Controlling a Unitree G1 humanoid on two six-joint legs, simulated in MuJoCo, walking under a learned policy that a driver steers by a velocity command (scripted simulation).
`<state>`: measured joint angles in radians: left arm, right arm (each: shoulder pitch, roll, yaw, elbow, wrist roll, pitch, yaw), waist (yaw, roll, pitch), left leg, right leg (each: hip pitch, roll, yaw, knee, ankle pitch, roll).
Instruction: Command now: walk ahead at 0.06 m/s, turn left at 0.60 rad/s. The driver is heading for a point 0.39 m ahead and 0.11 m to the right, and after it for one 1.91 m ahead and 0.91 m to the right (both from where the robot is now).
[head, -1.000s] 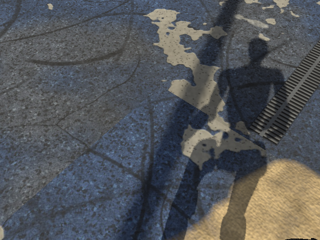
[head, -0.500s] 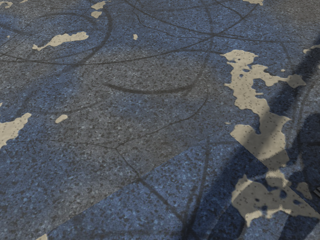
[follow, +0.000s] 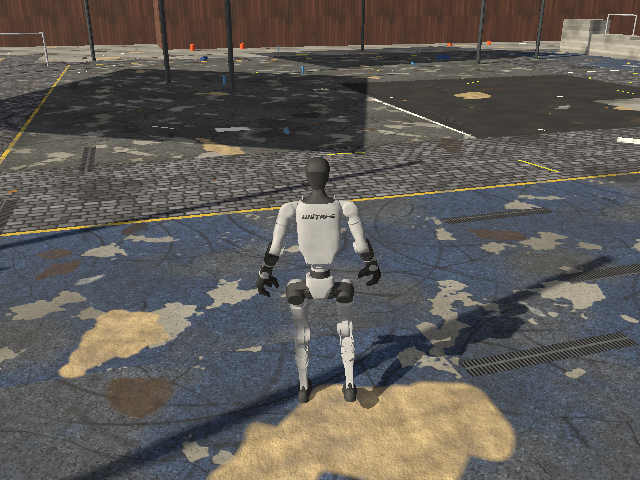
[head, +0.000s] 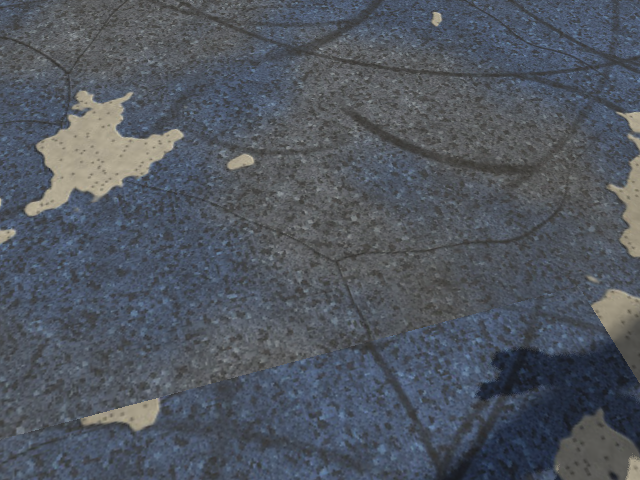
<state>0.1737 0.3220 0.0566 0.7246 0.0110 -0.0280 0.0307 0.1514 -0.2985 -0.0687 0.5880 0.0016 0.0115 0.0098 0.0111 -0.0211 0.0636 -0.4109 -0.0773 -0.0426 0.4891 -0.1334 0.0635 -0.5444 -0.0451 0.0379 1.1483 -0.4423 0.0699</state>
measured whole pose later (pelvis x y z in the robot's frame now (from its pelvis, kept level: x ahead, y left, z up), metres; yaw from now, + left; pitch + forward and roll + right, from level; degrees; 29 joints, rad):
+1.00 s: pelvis +0.15 -0.01 +0.00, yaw +5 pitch +1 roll +0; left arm 0.31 0.28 0.04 0.77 -0.04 -0.04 0.01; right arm 0.33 -0.24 -0.06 0.79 0.00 -0.09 0.01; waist -0.02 -0.04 -0.01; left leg -0.18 -0.03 0.03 0.51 -0.34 0.04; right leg -0.35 0.03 0.08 0.97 -0.46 -0.04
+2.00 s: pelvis +0.70 -0.09 +0.00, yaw -28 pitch +1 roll +1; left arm 0.33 0.31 0.06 0.71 -0.03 -0.02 0.01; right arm 0.18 -0.26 -0.05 0.69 -0.01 -0.10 0.00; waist 0.01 -0.04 0.02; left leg -0.30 -0.03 0.03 0.46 -0.18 0.02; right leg -0.44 0.02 0.09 1.21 -0.37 -0.01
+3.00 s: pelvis +1.14 -0.46 +0.00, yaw -50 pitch +2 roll +0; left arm 0.35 0.30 0.04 0.79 -0.02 -0.05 0.00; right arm 0.17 -0.28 -0.04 0.72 0.00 -0.10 0.04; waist 0.02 -0.02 0.03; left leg -0.38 -0.03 0.04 0.52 -0.17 0.05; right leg -0.32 0.03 0.08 1.14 -0.43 -0.04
